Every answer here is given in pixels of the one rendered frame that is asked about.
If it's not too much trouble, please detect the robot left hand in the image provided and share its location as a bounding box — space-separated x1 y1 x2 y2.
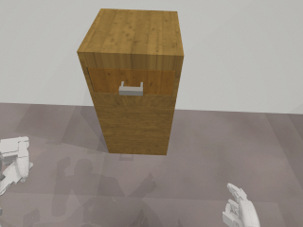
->
0 136 33 197

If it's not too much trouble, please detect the drawer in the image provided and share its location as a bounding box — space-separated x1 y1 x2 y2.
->
88 67 176 96

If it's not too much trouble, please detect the cabinet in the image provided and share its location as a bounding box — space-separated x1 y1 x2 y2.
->
77 9 185 156

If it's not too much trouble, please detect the handle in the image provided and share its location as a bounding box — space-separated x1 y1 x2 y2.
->
118 81 143 96

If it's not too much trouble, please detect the robot right hand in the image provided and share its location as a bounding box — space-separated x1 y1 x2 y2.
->
223 183 260 227

